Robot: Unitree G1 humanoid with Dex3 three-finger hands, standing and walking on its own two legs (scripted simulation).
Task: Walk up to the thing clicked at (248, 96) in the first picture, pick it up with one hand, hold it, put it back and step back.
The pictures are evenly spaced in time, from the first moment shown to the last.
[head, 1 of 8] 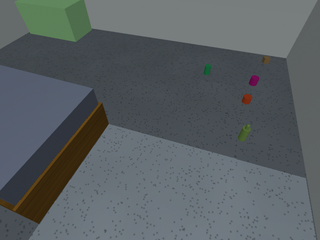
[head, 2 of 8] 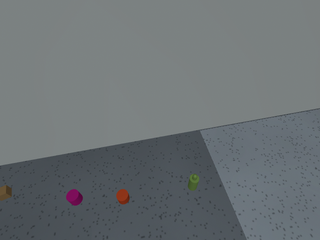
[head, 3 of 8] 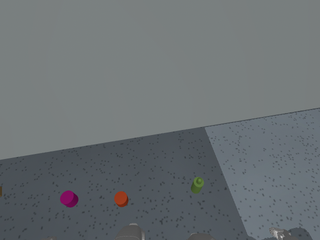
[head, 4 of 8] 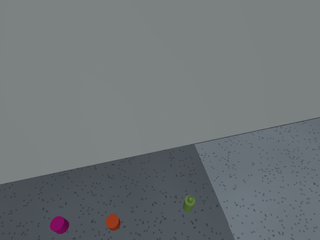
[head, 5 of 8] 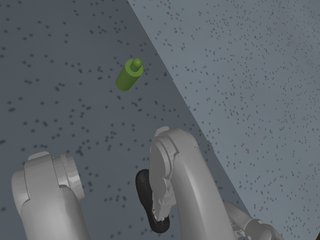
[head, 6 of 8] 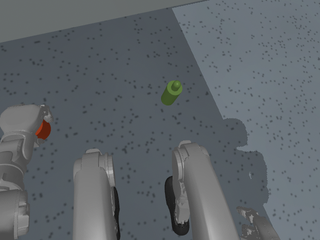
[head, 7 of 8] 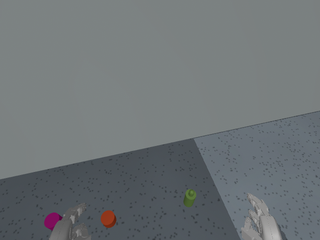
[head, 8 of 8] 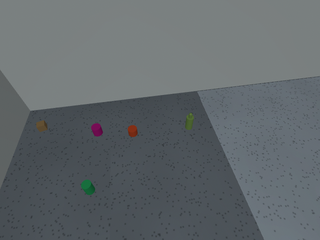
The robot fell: no
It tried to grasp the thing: yes
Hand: left
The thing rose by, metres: 0.66
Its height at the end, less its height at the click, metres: +0.00
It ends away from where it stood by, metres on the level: 0.01
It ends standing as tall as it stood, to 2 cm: yes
